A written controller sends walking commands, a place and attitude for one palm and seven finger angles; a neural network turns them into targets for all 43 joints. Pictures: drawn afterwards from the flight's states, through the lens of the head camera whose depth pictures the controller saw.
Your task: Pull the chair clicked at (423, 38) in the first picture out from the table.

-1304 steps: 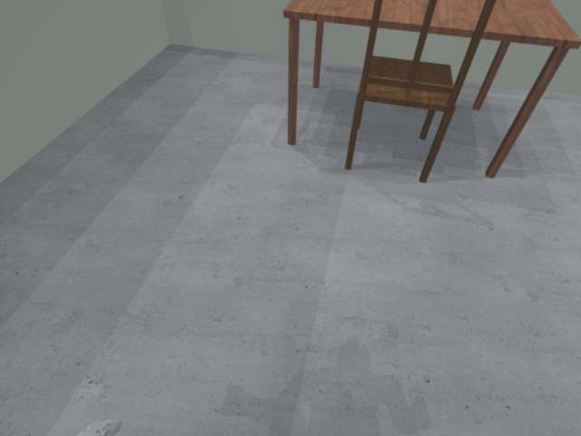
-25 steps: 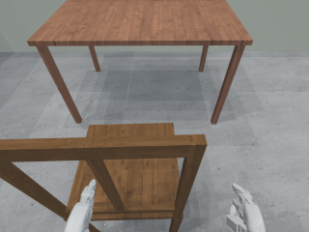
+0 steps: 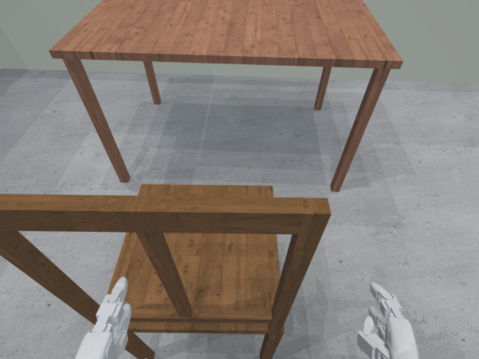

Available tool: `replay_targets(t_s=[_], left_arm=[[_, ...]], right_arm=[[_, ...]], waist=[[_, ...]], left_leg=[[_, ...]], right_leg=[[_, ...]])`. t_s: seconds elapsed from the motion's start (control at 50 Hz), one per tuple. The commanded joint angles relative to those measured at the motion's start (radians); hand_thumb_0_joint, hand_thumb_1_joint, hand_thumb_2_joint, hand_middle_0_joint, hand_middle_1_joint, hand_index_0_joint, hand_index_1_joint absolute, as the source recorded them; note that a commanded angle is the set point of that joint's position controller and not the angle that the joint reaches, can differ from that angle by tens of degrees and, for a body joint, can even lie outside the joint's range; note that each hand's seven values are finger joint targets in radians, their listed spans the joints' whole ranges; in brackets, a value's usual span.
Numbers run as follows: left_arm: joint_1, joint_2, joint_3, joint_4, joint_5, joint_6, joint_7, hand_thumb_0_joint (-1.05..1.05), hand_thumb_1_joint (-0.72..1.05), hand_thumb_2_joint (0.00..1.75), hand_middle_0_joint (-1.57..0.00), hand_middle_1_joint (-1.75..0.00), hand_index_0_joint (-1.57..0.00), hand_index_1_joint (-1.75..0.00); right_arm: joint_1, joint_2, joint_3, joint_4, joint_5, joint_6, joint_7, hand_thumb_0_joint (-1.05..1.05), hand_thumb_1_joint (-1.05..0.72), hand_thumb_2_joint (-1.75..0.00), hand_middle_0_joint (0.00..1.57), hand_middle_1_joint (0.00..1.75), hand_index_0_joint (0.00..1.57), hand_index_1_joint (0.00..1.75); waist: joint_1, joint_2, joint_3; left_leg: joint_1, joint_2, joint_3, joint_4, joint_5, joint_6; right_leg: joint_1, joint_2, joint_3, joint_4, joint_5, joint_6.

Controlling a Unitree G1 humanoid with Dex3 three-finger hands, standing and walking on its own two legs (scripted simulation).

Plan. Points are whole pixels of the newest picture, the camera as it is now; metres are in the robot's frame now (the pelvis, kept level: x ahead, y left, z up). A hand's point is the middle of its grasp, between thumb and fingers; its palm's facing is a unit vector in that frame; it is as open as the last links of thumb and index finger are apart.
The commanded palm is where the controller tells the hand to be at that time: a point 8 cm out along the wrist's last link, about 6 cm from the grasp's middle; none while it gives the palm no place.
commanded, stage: draw the hand back to the body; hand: left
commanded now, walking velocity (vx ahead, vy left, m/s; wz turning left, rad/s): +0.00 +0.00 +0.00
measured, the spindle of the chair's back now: (171, 281) +0.25 +0.14 +0.00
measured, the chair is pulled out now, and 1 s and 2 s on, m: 0.66 0.65 0.65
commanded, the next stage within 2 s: step back with the hand held close in 1.44 s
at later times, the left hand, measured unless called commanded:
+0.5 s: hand (75, 318) +0.15 +0.20 +0.13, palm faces +0.20 -0.91 -0.35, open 16.6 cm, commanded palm +0.11 +0.25 +0.15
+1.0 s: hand (42, 296) +0.17 +0.24 +0.14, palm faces +0.28 -0.82 -0.50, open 9.4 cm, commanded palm +0.15 +0.29 +0.24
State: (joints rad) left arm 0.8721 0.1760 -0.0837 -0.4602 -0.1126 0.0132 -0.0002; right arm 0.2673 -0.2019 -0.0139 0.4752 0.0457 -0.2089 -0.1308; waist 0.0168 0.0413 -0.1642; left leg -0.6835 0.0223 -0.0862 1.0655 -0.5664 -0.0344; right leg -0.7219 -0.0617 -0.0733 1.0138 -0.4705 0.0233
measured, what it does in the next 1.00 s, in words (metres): rises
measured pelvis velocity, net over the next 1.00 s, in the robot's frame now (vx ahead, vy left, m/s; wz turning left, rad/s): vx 0.02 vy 0.00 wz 0.00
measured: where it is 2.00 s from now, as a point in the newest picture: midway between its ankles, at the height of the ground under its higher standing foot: outside the picture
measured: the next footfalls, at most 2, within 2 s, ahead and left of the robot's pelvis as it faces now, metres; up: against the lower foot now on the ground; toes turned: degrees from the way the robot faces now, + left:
none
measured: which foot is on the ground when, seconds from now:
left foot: down 0.00-1.00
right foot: down 0.00-1.00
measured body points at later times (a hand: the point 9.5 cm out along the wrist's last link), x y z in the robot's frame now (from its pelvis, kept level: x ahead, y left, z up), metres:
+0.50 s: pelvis -0.01 +0.00 +0.02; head -0.02 -0.01 +0.47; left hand +0.14 +0.25 +0.15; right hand +0.18 -0.23 -0.05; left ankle -0.02 +0.14 -0.67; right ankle +0.02 -0.14 -0.67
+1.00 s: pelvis +0.02 +0.00 +0.06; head +0.02 -0.03 +0.51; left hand +0.15 +0.28 +0.17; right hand +0.21 -0.21 -0.03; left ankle -0.02 +0.14 -0.67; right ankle +0.02 -0.14 -0.67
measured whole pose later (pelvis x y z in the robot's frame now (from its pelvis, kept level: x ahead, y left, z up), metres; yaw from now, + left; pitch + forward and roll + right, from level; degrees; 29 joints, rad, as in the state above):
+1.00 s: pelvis +0.02 +0.00 +0.06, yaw +0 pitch -3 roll -1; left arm 0.64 0.40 0.16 -0.43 -0.05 0.14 0.14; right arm 0.19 -0.22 0.06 0.67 0.02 -0.25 -0.13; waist 0.09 0.09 0.04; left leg -0.15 0.03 -0.06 0.60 -0.39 -0.03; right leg -0.21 -0.05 -0.07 0.58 -0.31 0.02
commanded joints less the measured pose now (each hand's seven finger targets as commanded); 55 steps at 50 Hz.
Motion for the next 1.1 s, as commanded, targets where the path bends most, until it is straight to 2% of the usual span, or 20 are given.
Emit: replay_targets(t_s=[0.0, 0.06, 0.12, 0.2, 0.26, 0.34, 0.36, 0.38, 0.4, 0.42, 0.5, 0.6, 0.62, 0.68, 0.7, 0.88, 0.9, 0.96, 1.0, 1.08], left_arm=[[-0.012, 0.088, 0.125, -0.256, -0.03, -0.224, -0.009, 0.0, -0.55, 0.2, 0.0, 0.0, 0.0, 0.0], [-0.041, 0.055, 0.095, -0.209, -0.05, -0.318, -0.063, 0.0, -0.55, 0.2, 0.0, 0.0, 0.0, 0.0], [-0.022, 0.081, 0.132, -0.167, -0.08, -0.374, -0.137, 0.0, -0.55, 0.2, 0.0, 0.0, 0.0, 0.0], [-0.029, 0.166, 0.246, -0.206, -0.1, -0.282, -0.143, 0.0, -0.55, 0.2, 0.0, 0.0, 0.0, 0.0], [-0.078, 0.162, 0.286, -0.259, -0.137, -0.234, -0.112, 0.0, -0.51, 0.22, -0.01, -0.01, -0.01, -0.01], [-0.152, 0.178, 0.317, -0.273, -0.173, -0.234, -0.104, 0.0, -0.37, 0.29, -0.02, -0.04, -0.02, -0.04], [-0.1, 0.359, 0.373, -0.244, 0.019, -0.151, 0.03, 0.0, -0.33, 0.31, -0.03, -0.05, -0.03, -0.05], [-0.105, 0.247, 0.296, -0.302, 0.035, -0.115, 0.077, 0.0, -0.3, 0.32, -0.04, -0.05, -0.04, -0.05], [-0.128, 0.25, 0.303, -0.296, 0.04, -0.094, 0.103, 0.0, -0.26, 0.34, -0.04, -0.06, -0.04, -0.06], [-0.13, 0.207, 0.266, -0.262, 0.057, -0.083, 0.118, 0.0, -0.22, 0.36, -0.04, -0.07, -0.04, -0.07], [-0.198, 0.252, 0.296, -0.248, 0.08, -0.069, 0.159, 0.0, -0.08, 0.43, -0.07, -0.1, -0.07, -0.1], [-0.297, 0.346, 0.389, -0.283, 0.09, -0.079, 0.19, 0.0, 0.1, 0.51, -0.09, -0.14, -0.09, -0.14], [-0.304, 0.329, 0.381, -0.297, 0.087, -0.079, 0.19, 0.0, 0.14, 0.53, -0.1, -0.14, -0.1, -0.14], [-0.342, 0.344, 0.399, -0.341, 0.085, -0.089, 0.196, 0.0, 0.25, 0.58, -0.11, -0.16, -0.11, -0.16], [-0.362, 0.375, 0.43, -0.353, 0.085, -0.087, 0.2, 0.0, 0.28, 0.6, -0.12, -0.17, -0.12, -0.17], [-0.471, 0.437, 0.51, -0.421, 0.078, -0.081, 0.219, 0.0, 0.61, 0.76, -0.16, -0.24, -0.16, -0.24], [-0.486, 0.453, 0.526, -0.427, 0.077, -0.075, 0.22, 0.0, 0.65, 0.78, -0.16, -0.25, -0.16, -0.25], [-0.513, 0.464, 0.539, -0.449, 0.078, -0.071, 0.225, 0.0, 0.75, 0.83, -0.18, -0.27, -0.18, -0.27], [-0.55, 0.507, 0.573, -0.47, 0.078, -0.063, 0.231, 0.0, 0.83, 0.87, -0.19, -0.29, -0.19, -0.29], [-0.557, 0.484, 0.557, -0.47, 0.078, -0.058, 0.23, 0.0, 0.9, 0.9, -0.2, -0.3, -0.2, -0.3]], right_arm=[[-0.074, -0.096, -0.051, -0.124, 0.008, -0.075, 0.006, 0.0, -0.9, -0.9, 0.2, 0.3, 0.2, 0.3], [-0.105, -0.096, -0.049, -0.113, 0.01, -0.082, 0.027, 0.0, -0.9, -0.9, 0.2, 0.3, 0.2, 0.3], [-0.129, -0.107, -0.055, -0.117, 0.017, -0.084, 0.04, 0.0, -0.9, -0.9, 0.2, 0.3, 0.2, 0.3], [-0.161, -0.104, -0.05, -0.154, 0.033, -0.068, 0.026, 0.0, -0.9, -0.9, 0.2, 0.3, 0.2, 0.3], [-0.154, -0.091, -0.038, -0.154, 0.04, -0.064, 0.007, 0.0, -0.9, -0.9, 0.2, 0.3, 0.2, 0.3], [-0.14, -0.096, -0.026, -0.123, 0.042, -0.09, -0.008, 0.0, -0.9, -0.9, 0.2, 0.3, 0.2, 0.3], [-0.117, -0.096, -0.024, -0.102, 0.007, -0.048, -0.021, 0.0, -0.9, -0.9, 0.2, 0.3, 0.2, 0.3], [-0.111, -0.084, -0.013, -0.126, 0.003, -0.037, -0.023, 0.0, -0.9, -0.9, 0.2, 0.3, 0.2, 0.3], [-0.107, -0.088, -0.018, -0.116, 0.005, -0.035, -0.022, 0.0, -0.9, -0.9, 0.2, 0.3, 0.2, 0.3], [-0.12, -0.087, -0.008, -0.104, 0.001, -0.025, -0.023, 0.0, -0.9, -0.9, 0.2, 0.3, 0.2, 0.3], [-0.143, -0.104, -0.004, -0.085, -0.006, -0.007, -0.025, 0.0, -0.9, -0.9, 0.2, 0.3, 0.2, 0.3], [-0.15, -0.11, 0.008, -0.062, -0.014, -0.019, -0.027, 0.0, -0.9, -0.9, 0.2, 0.3, 0.2, 0.3], [-0.161, -0.111, 0.011, -0.062, -0.015, -0.022, -0.027, 0.0, -0.9, -0.9, 0.2, 0.3, 0.2, 0.3], [-0.164, -0.109, 0.02, -0.047, -0.02, -0.046, -0.018, 0.0, -0.9, -0.9, 0.2, 0.3, 0.2, 0.3], [-0.167, -0.113, 0.02, -0.038, -0.02, -0.052, -0.017, 0.0, -0.9, -0.9, 0.2, 0.3, 0.2, 0.3], [-0.183, -0.124, 0.027, 0.021, -0.028, -0.096, -0.008, 0.0, -0.9, -0.9, 0.2, 0.3, 0.2, 0.3], [-0.193, -0.127, 0.028, 0.03, -0.027, -0.099, -0.007, 0.0, -0.9, -0.9, 0.2, 0.3, 0.2, 0.3], [-0.19, -0.128, 0.031, 0.045, -0.028, -0.106, -0.004, 0.0, -0.9, -0.9, 0.2, 0.3, 0.2, 0.3], [-0.197, -0.134, 0.03, 0.055, -0.026, -0.109, -0.003, 0.0, -0.9, -0.9, 0.2, 0.3, 0.2, 0.3], [-0.196, -0.134, 0.031, 0.068, -0.029, -0.116, 0.002, 0.0, -0.9, -0.9, 0.2, 0.3, 0.2, 0.3]], waist=[[-0.005, 0.022, -0.066], [-0.013, -0.029, -0.021], [-0.002, -0.067, -0.053], [0.029, 0.003, -0.08], [0.025, -0.018, -0.056], [0.01, -0.048, -0.012], [0.07, 0.003, -0.048], [0.035, 0.003, 0.006], [0.031, -0.006, 0.009], [0.026, 0.015, 0.066], [0.031, -0.01, 0.126], [0.046, 0.052, 0.128], [0.04, 0.074, 0.138], [0.046, 0.113, 0.107], [0.049, 0.097, 0.104], [0.054, 0.115, 0.054], [0.055, 0.155, 0.054], [0.058, 0.142, 0.038], [0.059, 0.17, 0.013], [0.061, 0.142, 0.006]], left_leg=[[0.015, -0.025, 0.053, -0.143, 0.326, 0.037], [-0.023, -0.02, 0.049, -0.133, 0.274, 0.036], [-0.037, -0.017, 0.051, -0.128, 0.257, 0.037], [-0.005, -0.016, 0.053, -0.183, 0.189, 0.041], [0.03, -0.013, 0.047, -0.217, 0.187, 0.042], [0.06, -0.006, 0.04, -0.235, 0.208, 0.043], [0.118, 0.018, 0.051, -0.272, 0.218, 0.039], [0.141, 0.014, 0.057, -0.291, 0.217, 0.039], [0.147, 0.016, 0.051, -0.293, 0.221, 0.037], [0.17, 0.019, 0.054, -0.309, 0.22, 0.039], [0.224, 0.024, 0.043, -0.375, 0.217, 0.043], [0.304, 0.021, 0.032, -0.465, 0.226, 0.039], [0.329, 0.017, 0.033, -0.488, 0.228, 0.036], [0.374, 0.018, 0.03, -0.516, 0.284, 0.034], [0.378, 0.018, 0.023, -0.523, 0.306, 0.031], [0.497, 0.022, 0.032, -0.583, 0.452, 0.029], [0.496, 0.017, 0.033, -0.585, 0.467, 0.026], [0.536, 0.021, 0.036, -0.593, 0.537, 0.026], [0.557, 0.018, 0.042, -0.591, 0.559, 0.028], [0.588, 0.022, 0.051, -0.59, 0.632, 0.031]], right_leg=[[0.105, 0.035, -0.022, -0.132, 0.21, -0.051], [0.068, 0.037, -0.022, -0.126, 0.158, -0.045], [0.094, 0.033, -0.006, -0.125, 0.147, -0.044], [0.169, 0.022, 0.014, -0.173, 0.055, -0.047], [0.188, 0.025, 0.001, -0.208, 0.047, -0.042], [0.207, 0.031, 0.002, -0.257, 0.06, -0.038], [0.3, 0.007, 0.057, -0.298, 0.086, -0.069], [0.291, -0.003, 0.043, -0.32, 0.107, -0.064], [0.305, -0.004, 0.044, -0.336, 0.113, -0.066], [0.289, -0.002, 0.033, -0.346, 0.108, -0.064], [0.33, 0.001, 0.016, -0.405, 0.106, -0.065], [0.397, 0.001, 0.017, -0.448, 0.12, -0.069], [0.402, 0.004, 0.022, -0.449, 0.129, -0.068], [0.457, 0.001, 0.017, -0.463, 0.181, -0.068], [0.479, 0.007, 0.019, -0.47, 0.2, -0.073], [0.569, 0.003, 0.019, -0.503, 0.333, -0.063], [0.584, 0.006, 0.03, -0.508, 0.345, -0.067], [0.6, 0.0, 0.021, -0.508, 0.401, -0.061], [0.62, -0.002, 0.026, -0.515, 0.423, -0.061], [0.629, -0.007, 0.015, -0.513, 0.487, -0.053]])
